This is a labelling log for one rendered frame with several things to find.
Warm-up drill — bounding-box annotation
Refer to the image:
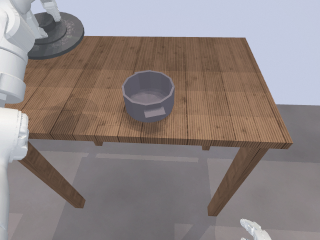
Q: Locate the table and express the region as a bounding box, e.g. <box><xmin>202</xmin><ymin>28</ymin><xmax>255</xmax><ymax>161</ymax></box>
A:
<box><xmin>4</xmin><ymin>36</ymin><xmax>293</xmax><ymax>217</ymax></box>

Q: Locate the left robot hand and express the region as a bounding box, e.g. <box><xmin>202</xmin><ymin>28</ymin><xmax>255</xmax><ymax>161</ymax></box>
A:
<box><xmin>26</xmin><ymin>0</ymin><xmax>61</xmax><ymax>40</ymax></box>

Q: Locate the right robot hand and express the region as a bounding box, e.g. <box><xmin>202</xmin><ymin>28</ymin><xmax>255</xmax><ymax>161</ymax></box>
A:
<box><xmin>240</xmin><ymin>218</ymin><xmax>272</xmax><ymax>240</ymax></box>

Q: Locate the pot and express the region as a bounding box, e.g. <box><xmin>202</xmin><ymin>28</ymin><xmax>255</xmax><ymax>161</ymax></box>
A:
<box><xmin>121</xmin><ymin>70</ymin><xmax>175</xmax><ymax>123</ymax></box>

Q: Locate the knob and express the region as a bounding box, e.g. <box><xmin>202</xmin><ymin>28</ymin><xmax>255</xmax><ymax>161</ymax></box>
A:
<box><xmin>34</xmin><ymin>12</ymin><xmax>56</xmax><ymax>33</ymax></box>

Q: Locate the lid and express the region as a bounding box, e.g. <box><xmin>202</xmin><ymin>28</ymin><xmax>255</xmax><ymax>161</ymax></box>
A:
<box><xmin>27</xmin><ymin>11</ymin><xmax>85</xmax><ymax>60</ymax></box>

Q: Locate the robot left forearm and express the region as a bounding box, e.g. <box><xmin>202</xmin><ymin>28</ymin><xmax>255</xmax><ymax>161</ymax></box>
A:
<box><xmin>0</xmin><ymin>0</ymin><xmax>35</xmax><ymax>108</ymax></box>

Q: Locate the robot left upper arm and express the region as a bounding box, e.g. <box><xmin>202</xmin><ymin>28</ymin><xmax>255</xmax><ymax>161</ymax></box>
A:
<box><xmin>0</xmin><ymin>107</ymin><xmax>29</xmax><ymax>240</ymax></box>

